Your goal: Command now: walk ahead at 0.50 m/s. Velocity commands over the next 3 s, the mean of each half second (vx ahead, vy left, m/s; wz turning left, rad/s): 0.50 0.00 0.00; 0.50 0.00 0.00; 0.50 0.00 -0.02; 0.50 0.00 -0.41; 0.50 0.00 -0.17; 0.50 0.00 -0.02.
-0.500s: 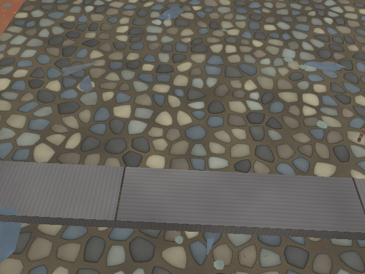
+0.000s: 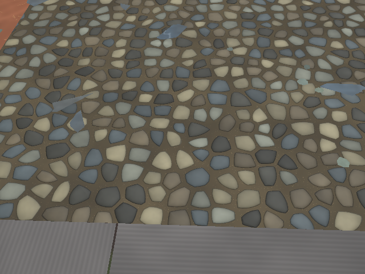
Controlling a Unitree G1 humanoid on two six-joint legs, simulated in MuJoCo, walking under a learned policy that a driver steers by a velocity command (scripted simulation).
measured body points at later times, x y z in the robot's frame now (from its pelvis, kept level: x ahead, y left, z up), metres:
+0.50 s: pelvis +0.26 +0.05 -0.01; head +0.28 +0.06 +0.44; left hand +0.27 +0.30 -0.16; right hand +0.33 -0.19 -0.14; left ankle +0.26 +0.13 -0.74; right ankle +0.16 -0.06 -0.60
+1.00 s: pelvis +0.54 +0.00 +0.05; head +0.55 -0.01 +0.50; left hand +0.58 +0.25 -0.09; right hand +0.62 -0.25 -0.09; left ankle +0.45 +0.14 -0.56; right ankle +0.57 -0.05 -0.68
